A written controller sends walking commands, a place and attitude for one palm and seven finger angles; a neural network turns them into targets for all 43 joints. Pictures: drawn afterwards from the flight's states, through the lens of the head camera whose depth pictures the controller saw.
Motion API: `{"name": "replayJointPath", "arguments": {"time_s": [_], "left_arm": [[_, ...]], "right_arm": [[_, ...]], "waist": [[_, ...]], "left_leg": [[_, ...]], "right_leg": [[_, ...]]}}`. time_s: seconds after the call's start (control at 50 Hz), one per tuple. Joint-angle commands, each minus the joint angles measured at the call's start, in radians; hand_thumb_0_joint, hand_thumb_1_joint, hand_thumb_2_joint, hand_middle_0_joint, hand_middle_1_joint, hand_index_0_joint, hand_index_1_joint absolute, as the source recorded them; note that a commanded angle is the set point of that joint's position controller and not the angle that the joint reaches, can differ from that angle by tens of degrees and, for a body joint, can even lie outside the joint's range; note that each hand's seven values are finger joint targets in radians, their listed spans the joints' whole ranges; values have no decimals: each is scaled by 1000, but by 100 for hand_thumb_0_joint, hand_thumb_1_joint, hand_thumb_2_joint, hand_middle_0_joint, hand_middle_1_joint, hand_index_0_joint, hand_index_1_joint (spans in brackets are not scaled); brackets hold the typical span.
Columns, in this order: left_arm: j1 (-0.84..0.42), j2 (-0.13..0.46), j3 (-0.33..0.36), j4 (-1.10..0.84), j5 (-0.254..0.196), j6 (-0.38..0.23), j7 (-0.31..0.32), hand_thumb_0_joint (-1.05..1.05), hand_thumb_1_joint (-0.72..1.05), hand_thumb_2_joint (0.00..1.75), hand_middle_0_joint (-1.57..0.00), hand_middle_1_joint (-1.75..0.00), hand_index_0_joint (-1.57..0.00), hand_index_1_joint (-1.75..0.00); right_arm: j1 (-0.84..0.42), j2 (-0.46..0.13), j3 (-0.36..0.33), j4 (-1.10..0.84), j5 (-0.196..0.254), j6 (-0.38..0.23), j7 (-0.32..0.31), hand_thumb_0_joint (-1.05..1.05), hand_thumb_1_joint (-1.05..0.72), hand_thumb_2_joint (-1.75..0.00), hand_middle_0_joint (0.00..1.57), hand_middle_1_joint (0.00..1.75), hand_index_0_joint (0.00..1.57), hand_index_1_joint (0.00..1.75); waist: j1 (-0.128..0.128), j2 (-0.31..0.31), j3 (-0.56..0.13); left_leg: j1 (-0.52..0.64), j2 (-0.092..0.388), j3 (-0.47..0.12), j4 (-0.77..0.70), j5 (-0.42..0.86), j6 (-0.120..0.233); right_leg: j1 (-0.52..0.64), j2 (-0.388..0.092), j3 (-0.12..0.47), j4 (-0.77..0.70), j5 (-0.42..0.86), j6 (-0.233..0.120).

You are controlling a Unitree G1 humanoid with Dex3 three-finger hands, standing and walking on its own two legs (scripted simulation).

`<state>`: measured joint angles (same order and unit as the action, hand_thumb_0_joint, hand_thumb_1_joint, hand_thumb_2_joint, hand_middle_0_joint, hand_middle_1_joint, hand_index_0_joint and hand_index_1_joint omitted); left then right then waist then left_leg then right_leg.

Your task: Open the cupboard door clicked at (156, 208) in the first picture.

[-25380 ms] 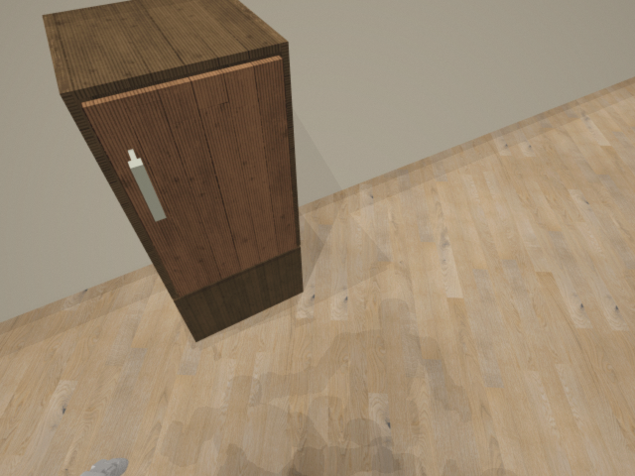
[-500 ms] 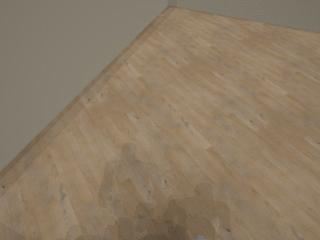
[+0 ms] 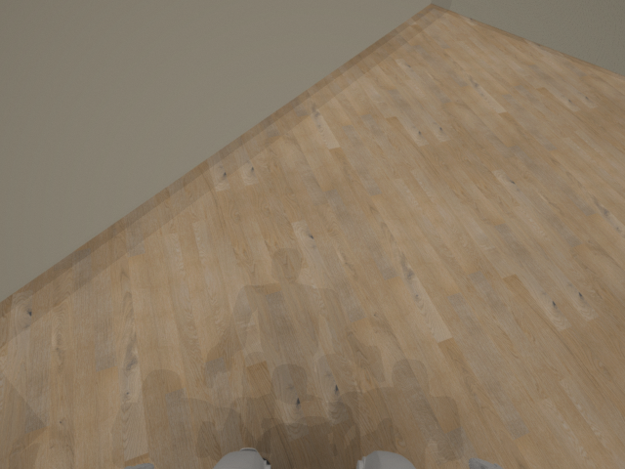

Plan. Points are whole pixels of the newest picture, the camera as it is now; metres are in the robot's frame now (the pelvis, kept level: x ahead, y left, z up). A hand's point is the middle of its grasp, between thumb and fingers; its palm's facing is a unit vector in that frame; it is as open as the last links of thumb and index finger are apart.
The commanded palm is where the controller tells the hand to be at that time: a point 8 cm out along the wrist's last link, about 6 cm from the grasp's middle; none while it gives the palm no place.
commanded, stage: turn to face it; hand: left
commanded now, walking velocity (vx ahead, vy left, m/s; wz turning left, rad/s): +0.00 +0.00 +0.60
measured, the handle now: out of the picture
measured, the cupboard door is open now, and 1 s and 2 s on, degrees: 43 43 43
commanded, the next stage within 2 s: none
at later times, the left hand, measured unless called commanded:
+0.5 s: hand out of the picture +0.03 +0.16 -0.18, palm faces +0.34 -0.91 -0.23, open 7.4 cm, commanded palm none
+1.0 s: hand out of the picture +0.03 +0.11 -0.15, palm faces +0.60 -0.77 -0.24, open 7.4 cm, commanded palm none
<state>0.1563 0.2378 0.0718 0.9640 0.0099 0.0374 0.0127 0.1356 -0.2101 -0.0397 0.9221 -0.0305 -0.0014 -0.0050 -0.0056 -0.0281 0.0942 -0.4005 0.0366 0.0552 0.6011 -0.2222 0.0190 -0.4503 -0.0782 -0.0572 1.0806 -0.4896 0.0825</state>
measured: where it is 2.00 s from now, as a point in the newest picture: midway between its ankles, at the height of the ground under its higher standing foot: outside the picture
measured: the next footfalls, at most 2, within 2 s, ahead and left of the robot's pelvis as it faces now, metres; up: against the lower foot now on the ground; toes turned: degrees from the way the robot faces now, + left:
right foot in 0.16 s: +0.08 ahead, -0.17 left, +0.00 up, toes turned +3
left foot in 0.46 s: +0.05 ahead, +0.08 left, +0.00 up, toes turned +24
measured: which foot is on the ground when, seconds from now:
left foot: down 0.00-0.16, up 0.18-0.44, down 0.46-0.74, up 0.76-1.00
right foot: up 0.00-0.14, down 0.16-0.46, up 0.48-0.74, down 0.76-1.00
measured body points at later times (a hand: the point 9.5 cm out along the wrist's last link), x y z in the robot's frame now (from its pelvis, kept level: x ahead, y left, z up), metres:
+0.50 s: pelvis +0.05 -0.05 -0.01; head +0.11 -0.01 +0.44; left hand +0.01 +0.21 -0.16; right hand +0.25 -0.26 -0.13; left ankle +0.02 +0.06 -0.73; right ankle +0.04 -0.18 -0.71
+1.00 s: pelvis +0.09 -0.09 +0.01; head +0.13 -0.06 +0.46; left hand +0.00 +0.15 -0.13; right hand +0.33 -0.24 -0.13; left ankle +0.00 +0.00 -0.69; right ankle +0.15 -0.20 -0.73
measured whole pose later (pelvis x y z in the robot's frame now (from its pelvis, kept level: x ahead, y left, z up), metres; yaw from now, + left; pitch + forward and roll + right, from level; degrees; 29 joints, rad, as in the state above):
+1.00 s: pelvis +0.09 -0.09 +0.01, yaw +39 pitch +1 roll +2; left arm 0.19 0.21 0.03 0.86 0.02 0.01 0.01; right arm 0.12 -0.25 -0.07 0.90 -0.01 0.07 0.03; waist -0.01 -0.04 0.12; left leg -0.38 0.02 0.08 0.81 -0.46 -0.06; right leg -0.24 -0.14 -0.18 0.55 -0.31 0.02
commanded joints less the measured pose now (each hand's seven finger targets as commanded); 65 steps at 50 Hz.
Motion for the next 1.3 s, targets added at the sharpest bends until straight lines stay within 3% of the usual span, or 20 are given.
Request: {"name": "replayJointPath", "arguments": {"time_s": [0.0,0.1,0.14,0.24,0.38,0.42,0.44,0.46,0.54,0.68,0.7,0.72,0.74,0.84,1.0,1.02,1.04,1.06,1.16,1.28], "left_arm": [[15,60,14,-107,4,-15,-7,0,90,90,-20,-30,-20,-30],[158,121,32,-110,11,-28,-3,0,90,90,-20,-30,-20,-30],[140,265,48,-145,27,-35,10,0,90,90,-20,-30,-20,-30],[23,138,19,-172,19,-50,18,0,90,90,-20,-30,-20,-30],[114,209,41,-125,10,-51,11,0,90,90,-20,-30,-20,-30],[87,170,37,-154,-3,-47,4,0,90,90,-20,-30,-20,-30],[45,103,9,-202,-7,-43,-1,0,90,90,-20,-30,-20,-30],[-9,130,10,-228,6,-26,7,0,90,90,-20,-30,-20,-30],[-5,107,17,-170,3,-8,-3,0,90,90,-20,-30,-20,-30],[103,103,20,-151,1,-20,-8,0,90,90,-20,-30,-20,-30],[152,148,31,-145,8,-29,-3,0,90,90,-20,-30,-20,-30],[174,244,50,-147,24,-40,8,0,90,90,-20,-30,-20,-30],[147,279,44,-162,21,-36,10,0,90,90,-20,-30,-20,-30],[2,151,19,-196,20,-42,19,0,90,90,-20,-30,-20,-30],[84,201,41,-142,8,-40,8,0,90,90,-20,-30,-20,-30],[73,177,39,-160,0,-34,4,0,90,90,-20,-30,-20,-30],[45,102,20,-207,-5,-29,-4,0,90,90,-20,-30,-20,-30],[-27,116,11,-240,7,-19,2,0,90,90,-20,-30,-20,-30],[-16,101,17,-171,2,-7,-5,0,90,90,-20,-30,-20,-30],[27,91,14,-167,-2,-10,-7,0,90,90,-20,-30,-20,-30]], "right_arm": [[45,-224,-64,-56,-1,7,-9,0,-90,-90,20,30,20,30],[-63,-206,-79,-115,10,34,4,0,-90,-90,20,30,20,30],[-91,-129,-67,-163,14,32,20,0,-90,-90,20,30,20,30],[-49,-96,-53,-115,16,47,33,0,-90,-90,20,30,20,30],[-42,-94,-32,-116,20,28,34,0,-90,-90,20,30,20,30],[90,-216,-63,-90,6,14,28,0,-90,-90,20,30,20,30],[167,-319,-91,-78,6,16,20,0,-90,-90,20,30,20,30],[211,-333,-91,-58,10,24,13,0,-90,-90,20,30,20,30],[34,-239,-65,-95,5,17,-11,0,-90,-90,20,30,20,30],[-53,-247,-81,-118,8,33,-2,0,-90,-90,20,30,20,30],[-72,-216,-78,-131,16,35,3,0,-90,-90,20,30,20,30],[-60,-139,-68,-153,23,36,11,0,-90,-90,20,30,20,30],[-70,-147,-67,-169,17,37,19,0,-90,-90,20,30,20,30],[-38,-102,-54,-111,17,55,36,0,-90,-90,20,30,20,30],[1,-111,-41,-105,20,31,35,0,-90,-90,20,30,20,30],[66,-179,-58,-93,14,23,33,0,-90,-90,20,30,20,30],[140,-298,-90,-88,4,19,24,0,-90,-90,20,30,20,30],[197,-331,-94,-66,3,29,16,0,-90,-90,20,30,20,30],[48,-228,-65,-95,5,13,-13,0,-90,-90,20,30,20,30],[-1,-244,-78,-100,3,29,-4,0,-90,-90,20,30,20,30]], "waist": [[-14,191,-171],[64,95,-143],[86,-288,-107],[2,-205,-105],[21,-179,-191],[-56,79,-273],[-99,348,-272],[-107,186,-252],[-21,222,-161],[38,192,-163],[68,88,-154],[78,-219,-145],[80,-291,-131],[-4,-201,-93],[7,-131,-180],[-34,18,-216],[-77,328,-220],[-103,258,-201],[-18,192,-168],[1,219,-149]], "left_leg": [[158,214,-267,-246,222,121],[-96,85,-251,-120,-86,38],[-239,-74,-57,402,-392,-57],[-176,10,-27,477,-247,-85],[58,-47,81,-43,-82,-59],[409,133,-130,-178,362,33],[527,401,-465,-178,841,216],[478,427,-434,-158,756,259],[274,223,-275,-190,499,143],[54,138,-296,-135,201,85],[-43,69,-254,-47,52,34],[-217,-75,-102,190,-239,-48],[-191,-74,-85,450,-418,-54],[-119,7,-36,485,-260,-82],[160,-30,46,-119,-30,-55],[328,70,-78,-191,179,-7],[457,350,-444,-219,552,149],[408,413,-478,-218,536,240],[290,211,-283,-202,485,143],[142,166,-330,-201,269,119]], "right_leg": [[24,16,18,-177,33,-7],[344,18,27,-638,191,-34],[279,-422,458,-893,128,-225],[324,-243,60,-698,721,-194],[452,-250,-44,-500,973,-141],[154,-175,-117,-216,630,-41],[-124,-41,-94,3,-152,19],[-161,-42,20,89,-181,6],[-94,-24,58,25,14,8],[267,64,-10,-491,186,-16],[368,5,50,-655,228,-31],[438,-271,364,-812,222,-123],[311,-421,439,-850,256,-224],[262,-246,73,-726,581,-196],[344,-252,-50,-498,723,-120],[187,-210,-97,-355,545,-65],[-106,-63,-120,-133,-73,15],[-152,-42,-7,2,-185,0],[-91,-19,58,-5,36,3],[145,54,12,-355,80,-18]]}}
